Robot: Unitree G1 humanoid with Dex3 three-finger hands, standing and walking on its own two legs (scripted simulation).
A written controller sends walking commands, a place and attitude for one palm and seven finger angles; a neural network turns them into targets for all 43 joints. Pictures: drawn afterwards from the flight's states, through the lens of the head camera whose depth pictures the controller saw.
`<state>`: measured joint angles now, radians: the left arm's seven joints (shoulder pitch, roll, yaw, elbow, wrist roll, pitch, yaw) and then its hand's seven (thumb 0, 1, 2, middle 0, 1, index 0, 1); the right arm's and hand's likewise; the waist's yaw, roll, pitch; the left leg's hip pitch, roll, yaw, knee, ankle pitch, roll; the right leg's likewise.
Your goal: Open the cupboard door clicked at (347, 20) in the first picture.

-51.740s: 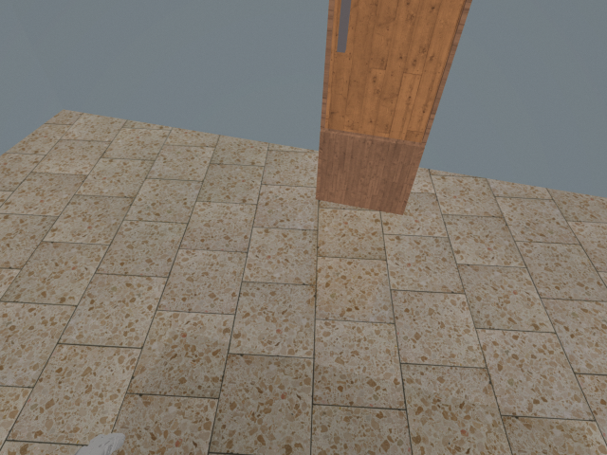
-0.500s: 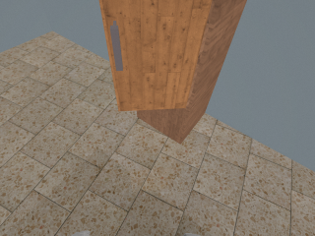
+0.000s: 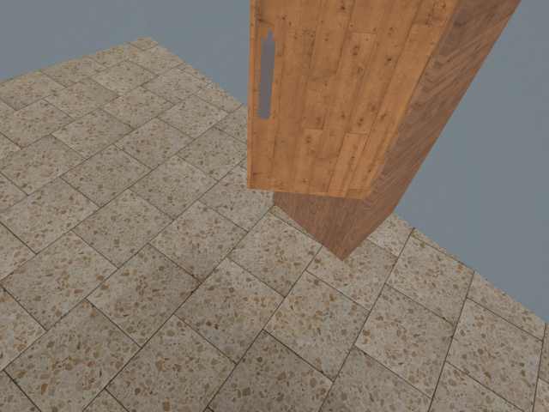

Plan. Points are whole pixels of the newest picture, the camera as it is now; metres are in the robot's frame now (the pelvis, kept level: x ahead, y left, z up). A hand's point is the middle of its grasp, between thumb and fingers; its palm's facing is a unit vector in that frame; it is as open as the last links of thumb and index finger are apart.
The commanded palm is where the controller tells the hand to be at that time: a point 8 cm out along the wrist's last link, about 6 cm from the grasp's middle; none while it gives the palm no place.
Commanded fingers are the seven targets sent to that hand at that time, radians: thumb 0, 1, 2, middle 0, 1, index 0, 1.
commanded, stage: come to a stop and stand still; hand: left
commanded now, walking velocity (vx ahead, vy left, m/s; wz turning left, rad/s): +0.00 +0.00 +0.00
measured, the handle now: (267, 76) +0.75 +0.09 +0.07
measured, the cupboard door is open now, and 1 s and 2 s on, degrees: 42 42 42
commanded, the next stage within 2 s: look again from close up in 0.56 s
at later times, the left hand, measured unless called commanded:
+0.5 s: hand out of the picture -0.03 +0.16 -0.17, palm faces +0.01 -0.99 -0.16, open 7.3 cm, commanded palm none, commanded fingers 0.00 0.90 0.90 -0.20 -0.30 -0.20 -0.30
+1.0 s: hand out of the picture -0.07 +0.14 -0.17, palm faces +0.04 -0.99 -0.13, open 7.4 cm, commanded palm none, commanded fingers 0.00 0.90 0.90 -0.20 -0.30 -0.20 -0.30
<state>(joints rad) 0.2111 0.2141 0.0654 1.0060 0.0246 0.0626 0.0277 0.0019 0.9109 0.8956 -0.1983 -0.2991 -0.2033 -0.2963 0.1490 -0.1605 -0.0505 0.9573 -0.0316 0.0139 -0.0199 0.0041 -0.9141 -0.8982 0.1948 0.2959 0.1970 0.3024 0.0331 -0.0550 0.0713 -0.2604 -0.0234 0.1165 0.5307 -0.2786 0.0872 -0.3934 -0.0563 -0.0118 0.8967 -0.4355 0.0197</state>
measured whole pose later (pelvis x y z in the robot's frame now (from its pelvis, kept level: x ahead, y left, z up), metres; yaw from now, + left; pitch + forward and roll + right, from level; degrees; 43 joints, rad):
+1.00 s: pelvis -0.03 +0.00 +0.01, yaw -1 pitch -1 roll +0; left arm 0.37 0.08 -0.01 1.14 0.01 0.00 0.04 0.00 0.91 0.90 -0.20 -0.30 -0.20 -0.30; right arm 0.33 -0.09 -0.01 1.17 -0.01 -0.01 -0.03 0.01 -0.91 -0.90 0.20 0.30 0.20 0.30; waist 0.00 -0.01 0.01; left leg -0.22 -0.04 0.13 0.38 -0.15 0.08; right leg -0.13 -0.01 -0.04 0.42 -0.28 -0.01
